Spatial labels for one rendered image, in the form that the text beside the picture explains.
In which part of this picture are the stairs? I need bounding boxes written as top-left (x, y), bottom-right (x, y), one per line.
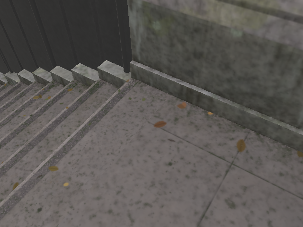
top-left (0, 79), bottom-right (119, 202)

